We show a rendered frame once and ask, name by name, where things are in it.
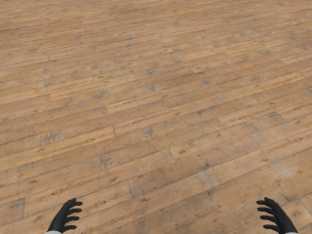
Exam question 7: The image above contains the left robot hand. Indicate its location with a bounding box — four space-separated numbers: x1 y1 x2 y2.
47 198 83 234

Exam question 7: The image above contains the right robot hand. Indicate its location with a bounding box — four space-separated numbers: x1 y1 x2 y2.
256 197 298 234

